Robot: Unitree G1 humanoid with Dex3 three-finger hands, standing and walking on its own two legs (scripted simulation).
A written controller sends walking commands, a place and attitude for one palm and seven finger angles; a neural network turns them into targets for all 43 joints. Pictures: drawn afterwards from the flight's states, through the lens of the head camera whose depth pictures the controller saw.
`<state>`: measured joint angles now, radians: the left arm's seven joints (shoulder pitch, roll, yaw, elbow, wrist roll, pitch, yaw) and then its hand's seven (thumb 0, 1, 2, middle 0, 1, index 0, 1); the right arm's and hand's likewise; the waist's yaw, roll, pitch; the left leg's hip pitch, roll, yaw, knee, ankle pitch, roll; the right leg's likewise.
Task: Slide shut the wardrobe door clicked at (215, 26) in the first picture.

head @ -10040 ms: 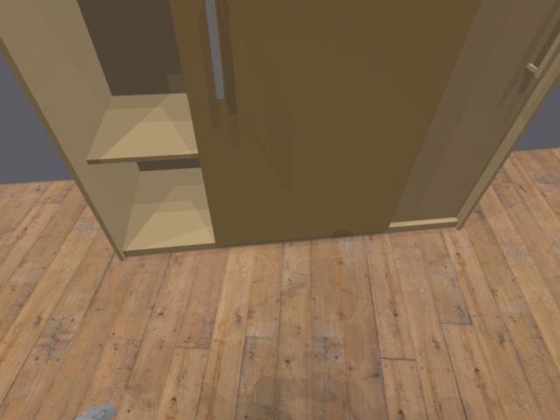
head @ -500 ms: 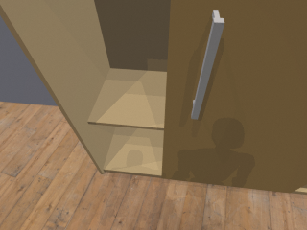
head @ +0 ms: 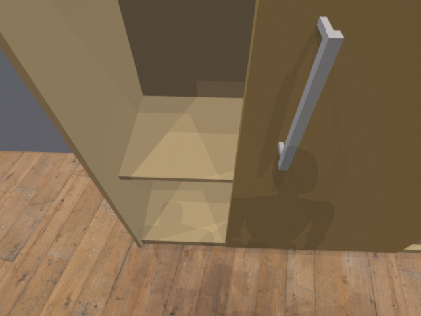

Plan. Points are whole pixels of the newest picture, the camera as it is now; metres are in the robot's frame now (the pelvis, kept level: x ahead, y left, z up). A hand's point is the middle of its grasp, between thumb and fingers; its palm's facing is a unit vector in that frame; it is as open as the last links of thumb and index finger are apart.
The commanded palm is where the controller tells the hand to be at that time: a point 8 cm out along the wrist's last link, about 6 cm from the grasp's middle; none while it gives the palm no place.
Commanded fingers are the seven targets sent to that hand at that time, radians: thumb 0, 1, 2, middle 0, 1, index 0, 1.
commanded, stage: come to a stop and stand still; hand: right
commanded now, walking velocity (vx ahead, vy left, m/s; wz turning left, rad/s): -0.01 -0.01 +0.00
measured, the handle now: (299, 109) +0.44 -0.14 +0.16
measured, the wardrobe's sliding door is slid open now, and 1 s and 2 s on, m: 0.39 0.39 0.39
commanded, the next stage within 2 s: look again from close up in 1.18 s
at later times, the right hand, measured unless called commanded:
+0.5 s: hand out of the picture -0.02 -0.23 -0.16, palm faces +0.01 +0.97 -0.23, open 7.4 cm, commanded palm none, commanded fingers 0.00 -0.90 -0.90 0.20 0.30 0.20 0.30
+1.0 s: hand out of the picture -0.01 -0.20 -0.17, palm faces +0.01 +0.99 -0.14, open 7.4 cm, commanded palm none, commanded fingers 0.00 -0.90 -0.90 0.20 0.30 0.20 0.30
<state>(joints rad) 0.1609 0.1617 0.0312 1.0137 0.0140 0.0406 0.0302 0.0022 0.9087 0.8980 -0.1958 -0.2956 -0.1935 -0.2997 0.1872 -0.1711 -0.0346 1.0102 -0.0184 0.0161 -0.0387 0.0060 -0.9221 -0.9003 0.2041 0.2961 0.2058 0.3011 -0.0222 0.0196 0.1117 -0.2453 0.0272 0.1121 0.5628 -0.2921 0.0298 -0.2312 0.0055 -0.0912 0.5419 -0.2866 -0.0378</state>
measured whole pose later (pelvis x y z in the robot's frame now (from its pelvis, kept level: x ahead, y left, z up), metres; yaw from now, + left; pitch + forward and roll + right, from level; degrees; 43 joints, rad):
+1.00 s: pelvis +0.00 -0.05 +0.01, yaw +1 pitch -1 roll +0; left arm 0.30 0.13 -0.02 1.14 0.00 -0.02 0.03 0.01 0.92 0.90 -0.20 -0.30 -0.20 -0.30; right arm 0.32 -0.12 0.02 1.13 -0.01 -0.02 -0.04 0.00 -0.91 -0.90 0.20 0.30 0.20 0.30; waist 0.00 0.01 0.02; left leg -0.20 0.06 0.03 0.45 -0.23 -0.04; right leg -0.17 0.08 -0.12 0.41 -0.23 -0.11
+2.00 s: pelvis +0.02 -0.03 +0.01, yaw +1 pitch -1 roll +0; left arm 0.31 0.12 -0.02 1.16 0.00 -0.02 0.03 0.00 0.91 0.90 -0.20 -0.30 -0.19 -0.30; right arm 0.34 -0.11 0.02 1.14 -0.01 -0.02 -0.04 0.00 -0.91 -0.90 0.20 0.30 0.20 0.30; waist -0.01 0.01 0.01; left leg -0.16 0.02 0.03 0.43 -0.24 0.00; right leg -0.13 0.04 -0.12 0.39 -0.24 -0.07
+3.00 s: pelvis +0.02 -0.01 +0.01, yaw +1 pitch -1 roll +0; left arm 0.33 0.10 -0.02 1.16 0.00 -0.02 0.04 0.00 0.91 0.90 -0.20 -0.30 -0.19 -0.30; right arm 0.36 -0.10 0.02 1.15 -0.01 -0.03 -0.04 0.00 -0.91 -0.90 0.20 0.30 0.20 0.30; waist -0.01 0.00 0.01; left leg -0.17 0.00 0.04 0.43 -0.24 0.02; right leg -0.14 0.02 -0.11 0.40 -0.24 -0.04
